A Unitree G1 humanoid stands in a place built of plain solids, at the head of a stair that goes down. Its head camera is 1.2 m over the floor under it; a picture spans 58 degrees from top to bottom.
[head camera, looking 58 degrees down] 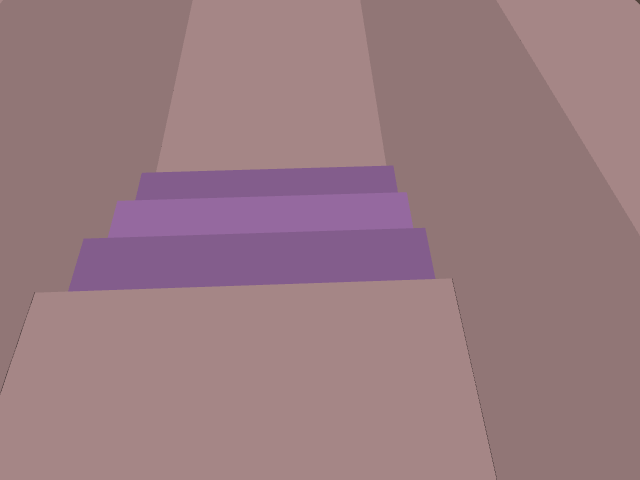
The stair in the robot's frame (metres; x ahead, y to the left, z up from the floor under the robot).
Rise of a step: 0.16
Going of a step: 0.29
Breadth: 1.28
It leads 2 degrees to the left of straight ahead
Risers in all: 4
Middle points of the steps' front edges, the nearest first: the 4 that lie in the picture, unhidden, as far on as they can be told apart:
0.59 0.23 0.00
0.88 0.24 -0.16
1.18 0.25 -0.31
1.47 0.26 -0.47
